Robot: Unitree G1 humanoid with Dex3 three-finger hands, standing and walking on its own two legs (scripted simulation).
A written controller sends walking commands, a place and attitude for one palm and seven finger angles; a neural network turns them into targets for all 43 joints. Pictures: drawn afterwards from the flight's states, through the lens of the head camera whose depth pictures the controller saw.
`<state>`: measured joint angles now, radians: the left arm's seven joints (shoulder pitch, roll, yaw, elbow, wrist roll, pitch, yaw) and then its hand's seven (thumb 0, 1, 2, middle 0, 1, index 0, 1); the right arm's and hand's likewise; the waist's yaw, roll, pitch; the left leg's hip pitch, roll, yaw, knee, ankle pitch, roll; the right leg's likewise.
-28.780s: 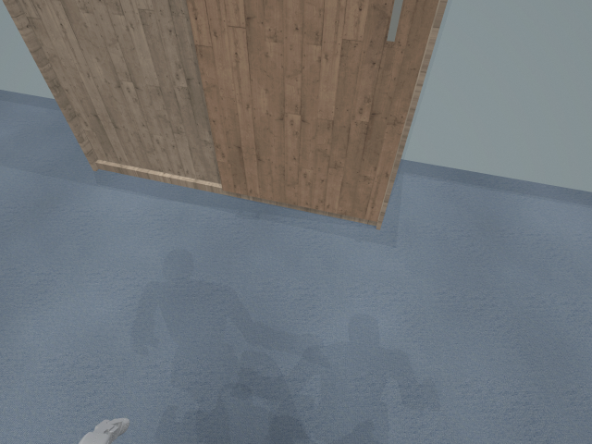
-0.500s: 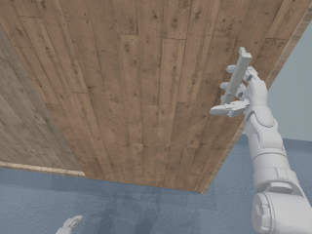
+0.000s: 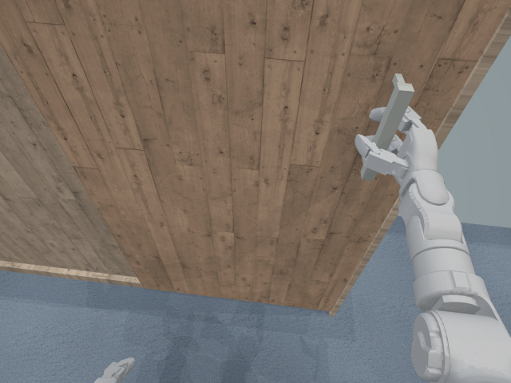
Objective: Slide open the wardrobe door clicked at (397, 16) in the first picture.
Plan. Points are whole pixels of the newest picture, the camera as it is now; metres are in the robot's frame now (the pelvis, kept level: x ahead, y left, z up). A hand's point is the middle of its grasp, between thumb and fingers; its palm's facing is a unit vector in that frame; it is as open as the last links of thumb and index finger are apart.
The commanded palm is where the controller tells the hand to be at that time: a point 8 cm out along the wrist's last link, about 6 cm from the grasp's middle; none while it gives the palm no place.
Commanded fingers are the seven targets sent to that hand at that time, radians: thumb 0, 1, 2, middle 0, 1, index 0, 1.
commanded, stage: grip the handle and tug to test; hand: right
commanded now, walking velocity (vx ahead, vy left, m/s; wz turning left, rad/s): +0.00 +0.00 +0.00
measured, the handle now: (381, 130) +0.50 -0.15 +0.16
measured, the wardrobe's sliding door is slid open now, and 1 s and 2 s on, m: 0.00 0.00 0.01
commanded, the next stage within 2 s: tug the door sideways, standing still in 0.84 s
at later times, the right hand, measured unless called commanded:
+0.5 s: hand (373, 150) +0.44 -0.13 +0.16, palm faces +0.01 +1.00 +0.03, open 5.7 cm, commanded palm +0.40 -0.19 +0.16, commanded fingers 0.00 -0.90 -0.90 0.45 1.40 0.45 1.40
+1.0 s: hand (372, 152) +0.44 -0.13 +0.16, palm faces +0.01 +1.00 +0.03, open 6.0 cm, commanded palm +0.40 -0.18 +0.16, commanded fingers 0.00 -0.90 -0.90 0.45 1.40 0.45 1.40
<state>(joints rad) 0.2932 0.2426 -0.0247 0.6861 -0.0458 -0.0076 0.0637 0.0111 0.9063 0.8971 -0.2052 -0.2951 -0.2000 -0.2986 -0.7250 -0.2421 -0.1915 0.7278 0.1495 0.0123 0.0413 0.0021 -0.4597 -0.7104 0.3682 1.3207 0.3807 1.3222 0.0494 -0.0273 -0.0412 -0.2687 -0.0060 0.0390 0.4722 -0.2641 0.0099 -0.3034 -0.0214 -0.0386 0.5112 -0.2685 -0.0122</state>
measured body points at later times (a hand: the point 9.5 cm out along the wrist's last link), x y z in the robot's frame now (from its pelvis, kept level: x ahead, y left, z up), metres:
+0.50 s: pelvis +0.00 +0.00 +0.00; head +0.02 +0.01 +0.45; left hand +0.10 +0.26 -0.11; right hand +0.44 -0.18 +0.16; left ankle -0.02 +0.11 -0.74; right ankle +0.00 -0.11 -0.74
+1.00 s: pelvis +0.04 +0.01 +0.01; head +0.04 +0.02 +0.46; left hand +0.16 +0.26 -0.10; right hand +0.43 -0.18 +0.16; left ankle -0.01 +0.11 -0.74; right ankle +0.00 -0.11 -0.74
